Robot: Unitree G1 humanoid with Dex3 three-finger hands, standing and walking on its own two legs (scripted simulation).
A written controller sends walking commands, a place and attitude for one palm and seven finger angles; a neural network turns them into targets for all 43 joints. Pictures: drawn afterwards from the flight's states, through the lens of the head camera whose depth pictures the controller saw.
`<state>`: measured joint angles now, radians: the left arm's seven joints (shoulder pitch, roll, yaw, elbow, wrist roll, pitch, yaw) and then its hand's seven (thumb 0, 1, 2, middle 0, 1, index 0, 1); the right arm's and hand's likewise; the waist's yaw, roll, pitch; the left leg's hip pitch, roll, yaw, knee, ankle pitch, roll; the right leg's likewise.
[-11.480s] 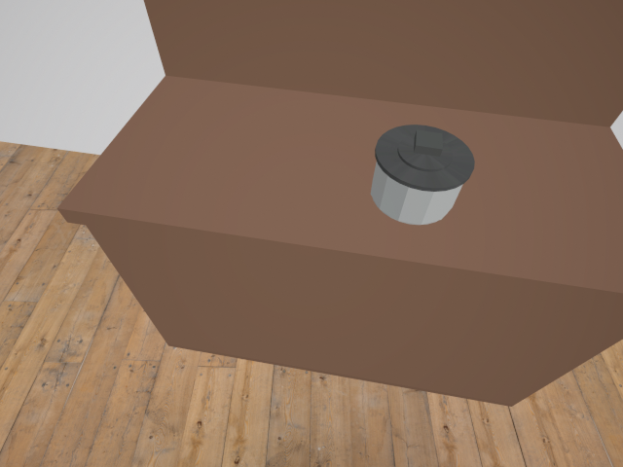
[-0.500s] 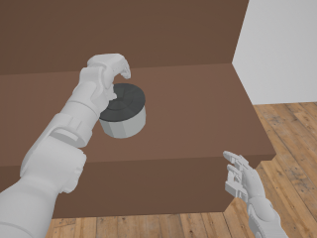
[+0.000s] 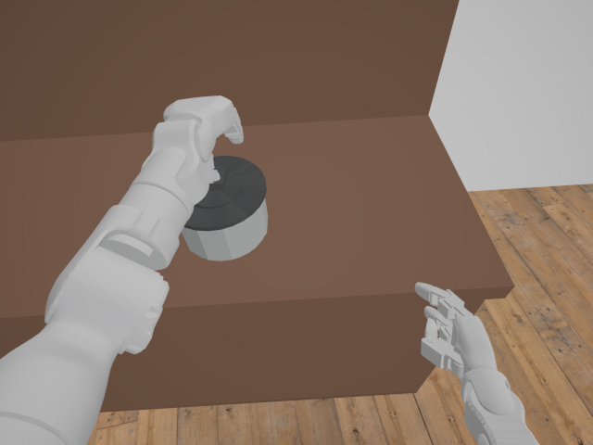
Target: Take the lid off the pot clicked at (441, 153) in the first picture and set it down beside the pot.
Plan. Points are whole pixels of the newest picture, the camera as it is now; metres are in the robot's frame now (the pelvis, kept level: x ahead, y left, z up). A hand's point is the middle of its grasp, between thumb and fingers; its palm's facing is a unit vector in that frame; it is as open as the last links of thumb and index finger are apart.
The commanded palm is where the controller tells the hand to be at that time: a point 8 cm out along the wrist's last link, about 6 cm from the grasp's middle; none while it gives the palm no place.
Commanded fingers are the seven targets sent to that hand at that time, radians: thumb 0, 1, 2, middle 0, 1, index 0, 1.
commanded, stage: move the open hand above the knob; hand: left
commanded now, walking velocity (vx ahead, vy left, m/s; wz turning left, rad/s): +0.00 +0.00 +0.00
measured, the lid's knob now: (211, 178) +0.51 +0.12 +0.08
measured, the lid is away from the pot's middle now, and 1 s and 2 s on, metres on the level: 0.00 0.00 0.00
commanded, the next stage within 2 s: lower the open fingers around the knob in 0.18 s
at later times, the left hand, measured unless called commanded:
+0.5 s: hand (207, 163) +0.47 +0.11 +0.15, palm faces -0.33 -0.05 -0.94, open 10.4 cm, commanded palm +0.48 +0.12 +0.20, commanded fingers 0.00 -0.34 1.46 -0.82 -0.08 -0.82 -0.08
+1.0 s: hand (208, 175) +0.48 +0.12 +0.12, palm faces -0.36 -0.05 -0.93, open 10.4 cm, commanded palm +0.49 +0.12 +0.16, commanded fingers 0.00 -0.34 1.46 -0.82 -0.08 -0.82 -0.08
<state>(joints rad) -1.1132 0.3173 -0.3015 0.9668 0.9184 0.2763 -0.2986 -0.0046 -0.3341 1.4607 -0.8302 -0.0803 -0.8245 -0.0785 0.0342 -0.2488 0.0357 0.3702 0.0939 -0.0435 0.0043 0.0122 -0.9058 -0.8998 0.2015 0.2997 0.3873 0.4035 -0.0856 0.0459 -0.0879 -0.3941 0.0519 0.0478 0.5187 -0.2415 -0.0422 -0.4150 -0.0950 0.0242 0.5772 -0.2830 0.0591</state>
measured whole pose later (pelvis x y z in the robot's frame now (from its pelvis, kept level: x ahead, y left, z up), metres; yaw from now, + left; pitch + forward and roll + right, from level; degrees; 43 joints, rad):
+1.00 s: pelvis +0.00 +0.00 +0.00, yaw +0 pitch +9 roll +1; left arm -1.14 0.32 -0.29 1.12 0.93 0.27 -0.27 0.00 -0.33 1.46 -0.79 -0.07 -0.82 -0.08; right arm 0.01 -0.24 0.06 0.36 0.09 -0.05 0.00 0.01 -0.91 -0.90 0.20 0.30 0.39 0.40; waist -0.12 0.03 -0.10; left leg -0.47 0.06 0.05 0.57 -0.26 -0.04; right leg -0.48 -0.09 0.03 0.60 -0.28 0.06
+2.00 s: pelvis +0.00 +0.00 -0.01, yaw +0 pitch +10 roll +1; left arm -1.10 0.34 -0.26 1.10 0.93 0.24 -0.24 0.00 0.08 1.01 -0.57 -0.89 -0.54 -0.88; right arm 0.02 -0.23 0.05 0.35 0.09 -0.07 0.00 0.01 -0.91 -0.90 0.20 0.30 0.39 0.40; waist -0.12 0.04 -0.10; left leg -0.49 0.06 0.05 0.58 -0.27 -0.04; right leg -0.49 -0.09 0.03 0.61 -0.29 0.06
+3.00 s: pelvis +0.00 +0.01 +0.00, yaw +0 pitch +10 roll +1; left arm -1.10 0.34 -0.26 1.10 0.92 0.24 -0.25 -0.02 0.24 0.90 -0.94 -1.11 -0.49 -0.91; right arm 0.02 -0.23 0.05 0.37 0.09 -0.08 -0.02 0.01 -0.90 -0.90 0.20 0.30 0.37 0.39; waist -0.12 0.03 -0.10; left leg -0.49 0.06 0.05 0.59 -0.27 -0.03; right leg -0.49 -0.09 0.03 0.60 -0.28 0.07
